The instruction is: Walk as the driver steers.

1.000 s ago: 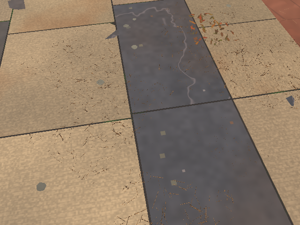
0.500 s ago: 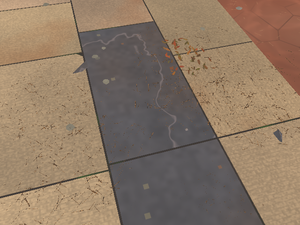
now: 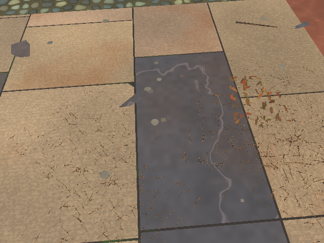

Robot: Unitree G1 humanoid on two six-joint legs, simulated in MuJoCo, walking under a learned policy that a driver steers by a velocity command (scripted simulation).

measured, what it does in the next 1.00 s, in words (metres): walks ahead, turning left: left foot, then right foot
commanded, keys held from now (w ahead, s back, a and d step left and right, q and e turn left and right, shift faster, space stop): w+q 0.78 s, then w+e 0.22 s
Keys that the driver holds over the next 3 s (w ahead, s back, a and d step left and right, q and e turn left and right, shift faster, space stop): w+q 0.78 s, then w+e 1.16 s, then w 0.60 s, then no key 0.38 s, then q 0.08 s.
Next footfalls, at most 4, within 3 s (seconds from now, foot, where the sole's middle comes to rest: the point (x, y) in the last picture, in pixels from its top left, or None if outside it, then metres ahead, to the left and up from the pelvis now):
0.22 left None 0.26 0.09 -0.78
0.76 right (166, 211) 0.63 0.05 -0.78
1.22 left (103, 196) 0.70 0.33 -0.78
1.72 right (141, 138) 1.02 0.17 -0.78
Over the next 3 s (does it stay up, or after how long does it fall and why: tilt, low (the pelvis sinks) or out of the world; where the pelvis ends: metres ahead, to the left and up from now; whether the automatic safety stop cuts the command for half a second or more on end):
stays up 1.46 0.19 -0.01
